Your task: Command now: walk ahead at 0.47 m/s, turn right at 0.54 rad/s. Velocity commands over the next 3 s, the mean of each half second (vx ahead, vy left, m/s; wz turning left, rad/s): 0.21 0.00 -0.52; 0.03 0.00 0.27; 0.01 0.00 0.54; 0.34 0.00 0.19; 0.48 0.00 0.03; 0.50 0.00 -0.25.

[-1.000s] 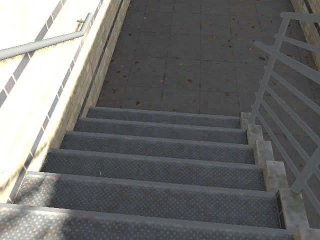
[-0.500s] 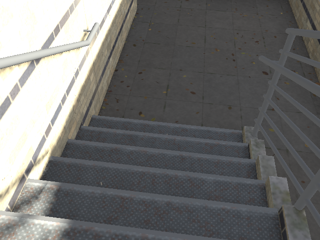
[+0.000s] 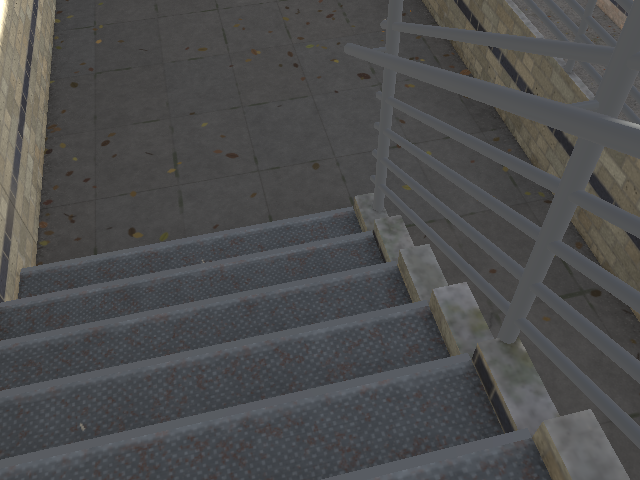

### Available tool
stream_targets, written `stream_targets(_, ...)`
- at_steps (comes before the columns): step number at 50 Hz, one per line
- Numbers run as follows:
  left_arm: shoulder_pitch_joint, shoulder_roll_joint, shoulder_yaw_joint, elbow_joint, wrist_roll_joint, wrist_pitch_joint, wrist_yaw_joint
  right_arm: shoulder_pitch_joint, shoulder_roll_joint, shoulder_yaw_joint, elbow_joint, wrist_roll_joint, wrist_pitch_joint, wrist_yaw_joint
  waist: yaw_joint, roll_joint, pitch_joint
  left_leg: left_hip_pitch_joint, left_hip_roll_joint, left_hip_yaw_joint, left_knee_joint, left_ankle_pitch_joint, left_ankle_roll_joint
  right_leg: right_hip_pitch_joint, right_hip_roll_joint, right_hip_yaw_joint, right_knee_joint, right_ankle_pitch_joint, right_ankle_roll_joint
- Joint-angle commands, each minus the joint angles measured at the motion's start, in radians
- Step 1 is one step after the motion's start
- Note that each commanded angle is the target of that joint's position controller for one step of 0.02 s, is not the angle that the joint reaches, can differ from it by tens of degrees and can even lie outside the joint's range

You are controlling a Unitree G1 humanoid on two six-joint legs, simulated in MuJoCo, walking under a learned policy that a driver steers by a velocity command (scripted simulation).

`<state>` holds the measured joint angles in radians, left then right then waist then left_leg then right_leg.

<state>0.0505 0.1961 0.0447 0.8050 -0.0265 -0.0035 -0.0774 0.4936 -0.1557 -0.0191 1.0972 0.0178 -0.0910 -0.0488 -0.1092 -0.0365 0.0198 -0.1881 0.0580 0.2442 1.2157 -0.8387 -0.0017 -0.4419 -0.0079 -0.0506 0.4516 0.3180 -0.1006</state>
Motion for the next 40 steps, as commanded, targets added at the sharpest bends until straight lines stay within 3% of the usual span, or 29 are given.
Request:
stream_targets(1,0.449,0.196,0.07,0.112,0.001,-0.007,0.014,-0.016,-0.141,-0.031,-0.045,-0.001,-0.014,0.019,0.267,-0.142,-0.089,-0.423,0.027,-0.096,0.699,0.479,0.035,0.644,-0.053,0.071,-0.013,0.208,-0.136)
stream_targets(2,0.441,0.223,0.049,0.069,0.026,-0.024,0.013,0.123,-0.066,-0.011,-0.091,0.001,-0.039,0.04,0.189,-0.264,-0.289,-0.765,-0.005,-0.256,0.887,-0.009,0.023,0.955,-0.22,0.309,0.312,0.406,-0.29)
stream_targets(3,0.408,0.222,0.059,0.036,0.003,-0.01,0.011,0.062,-0.164,-0.037,-0.172,0.001,-0.055,0.047,0.206,-0.181,-0.385,-0.78,0.017,-0.351,0.809,0.076,0.008,0.886,-0.299,0.474,0.184,0.248,-0.379)
stream_targets(4,0.407,0.29,0.083,0.064,-0.003,0.0,0.013,-0.074,-0.126,-0.027,-0.28,0.043,-0.058,0.035,0.171,-0.171,-0.338,-0.908,-0.008,-0.342,0.736,0.19,0.001,0.785,-0.387,0.729,-0.04,-0.404,-0.413)
stream_targets(5,0.213,0.151,0.034,-0.013,0.032,-0.003,0.015,-0.175,-0.196,-0.052,-0.271,0.041,-0.033,0.004,0.12,0.161,-0.156,-0.873,0.033,-0.352,0.506,0.451,0.011,0.507,-0.351,0.651,-0.106,-0.531,-0.306)
stream_targets(6,0.111,0.157,0.032,-0.039,0.044,-0.016,0.019,-0.155,-0.179,-0.05,-0.285,0.02,0.0,-0.019,0.061,0.09,-0.09,-0.784,0.036,-0.363,0.439,0.484,-0.021,0.294,-0.355,0.689,-0.066,-0.356,-0.309)
stream_targets(7,0.069,0.12,0.012,-0.061,0.026,-0.023,0.03,-0.122,-0.15,-0.05,-0.283,-0.014,0.033,-0.034,0.014,0.132,-0.015,-0.698,0.047,-0.357,0.315,0.534,-0.074,0.086,-0.285,0.552,-0.026,-0.154,-0.272)
stream_targets(8,0.071,0.145,0.022,-0.065,0.019,-0.027,0.045,-0.117,-0.148,-0.059,-0.307,-0.054,0.049,-0.045,0.009,0.108,-0.021,-0.603,0.042,-0.357,0.166,0.551,-0.094,0.013,-0.198,0.47,-0.007,-0.031,-0.247)
stream_targets(9,0.085,0.168,0.027,-0.062,0.031,-0.026,0.068,-0.12,-0.125,-0.057,-0.324,-0.063,0.058,-0.05,0.006,0.087,-0.05,-0.527,0.028,-0.333,0.072,0.578,-0.112,-0.023,-0.137,0.408,0.02,0.077,-0.227)
stream_targets(11,0.126,0.198,0.031,-0.08,0.075,-0.023,0.09,-0.116,-0.174,-0.069,-0.332,-0.046,0.049,-0.039,0.007,0.023,-0.17,-0.444,-0.006,-0.336,0.111,0.779,-0.109,0.03,-0.15,0.401,0.106,0.366,-0.218)
stream_targets(12,0.139,0.186,0.03,-0.083,0.056,-0.019,0.094,-0.108,-0.169,-0.069,-0.338,-0.045,0.046,-0.03,0.012,0.008,-0.194,-0.478,-0.009,-0.35,0.125,0.78,-0.103,0.081,-0.146,0.423,0.121,0.349,-0.22)
stream_targets(13,0.243,0.173,0.031,-0.048,0.016,-0.021,0.102,-0.185,-0.2,-0.081,-0.372,-0.034,0.045,-0.021,0.057,0.013,-0.176,-0.586,-0.018,-0.406,0.052,0.848,-0.092,0.175,-0.112,0.43,0.128,0.122,-0.202)
stream_targets(14,0.278,0.145,0.029,-0.038,-0.005,-0.02,0.113,-0.25,-0.193,-0.08,-0.405,-0.032,0.051,-0.017,0.075,-0.016,-0.149,-0.66,-0.014,-0.43,-0.007,0.858,-0.075,0.222,-0.104,0.468,0.156,0.007,-0.193)
stream_targets(15,0.304,0.121,0.025,-0.039,-0.011,-0.015,0.122,-0.305,-0.18,-0.076,-0.434,-0.038,0.052,-0.013,0.09,-0.033,-0.125,-0.721,-0.02,-0.448,-0.039,0.859,-0.065,0.256,-0.093,0.503,0.175,-0.057,-0.191)
stream_targets(17,0.313,0.111,0.023,-0.052,0.0,-0.003,0.148,-0.395,-0.16,-0.071,-0.479,-0.052,0.057,0.0,0.096,0.0,-0.081,-0.707,-0.051,-0.438,-0.173,0.964,-0.06,0.189,-0.058,0.51,0.213,-0.134,-0.178)
stream_targets(19,0.293,0.099,0.017,-0.07,0.0,0.013,0.161,-0.411,-0.138,-0.056,-0.507,-0.072,0.052,0.019,0.089,-0.037,-0.103,-0.62,-0.064,-0.445,-0.295,1.085,-0.061,0.14,-0.021,0.505,0.271,-0.26,-0.173)
stream_targets(22,0.277,0.078,-0.001,-0.096,0.004,0.03,0.159,-0.377,-0.127,-0.046,-0.502,-0.059,0.057,0.051,0.086,-0.054,-0.095,-0.415,-0.058,-0.437,-0.485,1.146,-0.045,0.025,-0.007,0.484,0.306,-0.436,-0.175)
stream_targets(25,0.284,0.051,-0.02,-0.082,0.019,0.027,0.153,-0.345,-0.137,-0.055,-0.483,-0.027,0.064,0.08,0.114,-0.066,-0.044,-0.201,-0.011,-0.431,-0.72,1.211,-0.019,-0.072,0.008,0.455,0.377,-0.618,-0.15)
stream_targets(27,0.308,0.045,-0.028,-0.073,0.024,0.018,0.155,-0.324,-0.132,-0.058,-0.468,0.002,0.065,0.09,0.146,-0.035,0.013,-0.085,0.025,-0.402,-0.977,1.293,0.002,-0.079,0.019,0.421,0.47,-0.617,-0.117)
stream_targets(29,0.393,0.007,-0.041,-0.017,0.037,0.002,0.143,-0.163,-0.111,-0.071,-0.38,-0.008,0.073,0.097,0.149,0.041,0.004,0.146,0.022,-0.321,-1.016,1.4,0.004,-0.186,0.075,0.328,0.678,-0.641,-0.061)
stream_targets(30,0.381,-0.015,-0.046,-0.014,0.05,-0.015,0.122,0.04,-0.158,-0.089,-0.304,-0.027,0.078,0.098,0.086,0.141,-0.062,0.404,0.107,-0.391,-0.832,1.772,0.06,-0.406,0.128,0.228,0.925,-0.836,0.004)
stream_targets(31,0.433,-0.025,-0.054,-0.007,0.043,-0.029,0.09,0.173,-0.168,-0.087,-0.24,-0.015,0.084,0.106,0.066,0.274,-0.18,0.619,0.204,-0.464,-0.68,1.863,0.183,-0.581,0.154,0.106,1.305,-1.231,0.108)
stream_targets(32,0.472,0.001,-0.043,-0.004,0.021,-0.03,0.074,0.126,-0.135,-0.07,-0.217,0.011,0.086,0.119,0.102,0.304,-0.215,0.563,0.209,-0.549,-0.641,1.621,0.247,-0.641,0.088,0.087,1.46,-1.29,0.14)
stream_targets(33,0.402,0.044,-0.029,-0.035,0.02,-0.019,0.083,0.077,-0.156,-0.07,-0.245,0.017,0.088,0.123,0.1,0.257,-0.175,0.45,0.219,-0.595,-0.675,1.513,0.27,-0.672,0.052,0.061,1.556,-1.252,0.162)
stream_targets(34,0.299,0.039,-0.04,-0.12,-0.008,-0.018,0.097,0.002,-0.315,-0.104,-0.252,-0.02,0.092,0.11,0.125,0.252,-0.188,0.334,0.335,-0.814,-0.778,1.184,0.381,-0.666,0.016,0.054,1.586,-1.158,0.179)
stream_targets(35,0.146,0.042,-0.039,-0.155,-0.021,-0.006,0.133,-0.079,-0.339,-0.111,-0.289,-0.049,0.096,0.081,0.086,0.174,-0.085,0.172,0.376,-0.917,-0.883,0.924,0.41,-0.706,-0.005,0.1,1.627,-1.05,0.18)
stream_targets(36,0.053,0.091,-0.025,-0.179,-0.006,0.019,0.17,-0.14,-0.279,-0.085,-0.321,-0.058,0.104,0.059,0.066,0.101,-0.043,0.046,0.329,-0.893,-0.927,0.808,0.351,-0.649,0.009,0.113,1.692,-0.991,0.171)
stream_targets(38,0.086,0.05,-0.03,-0.19,0.04,0.048,0.213,-0.215,-0.258,-0.056,-0.385,-0.061,0.121,0.037,0.099,0.058,-0.03,-0.1,0.189,-0.786,-0.913,0.698,0.247,-0.565,0.028,0.093,1.66,-0.827,0.162)
stream_targets(40,0.131,0.011,-0.032,-0.198,0.03,0.047,0.217,-0.169,-0.215,-0.034,-0.385,-0.046,0.129,0.024,0.098,0.141,-0.039,-0.13,0.091,-0.716,-0.894,0.736,0.214,-0.55,0.067,0.025,1.746,-0.78,0.172)
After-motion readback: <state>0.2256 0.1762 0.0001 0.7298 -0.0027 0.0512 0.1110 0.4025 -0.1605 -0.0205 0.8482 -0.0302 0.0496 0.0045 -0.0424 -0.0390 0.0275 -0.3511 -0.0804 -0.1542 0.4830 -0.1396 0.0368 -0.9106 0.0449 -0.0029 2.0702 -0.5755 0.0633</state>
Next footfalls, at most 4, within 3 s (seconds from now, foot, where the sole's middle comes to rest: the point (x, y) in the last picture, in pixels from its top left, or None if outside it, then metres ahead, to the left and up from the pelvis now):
0.58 left None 0.34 0.14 -0.97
1.16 right None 0.15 -0.08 -0.81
1.74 left None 0.16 0.21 -0.81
2.16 right None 0.42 0.06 -0.97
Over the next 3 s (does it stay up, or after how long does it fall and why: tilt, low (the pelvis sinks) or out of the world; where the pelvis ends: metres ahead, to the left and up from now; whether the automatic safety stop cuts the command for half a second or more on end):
stays up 0.71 0.32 -0.37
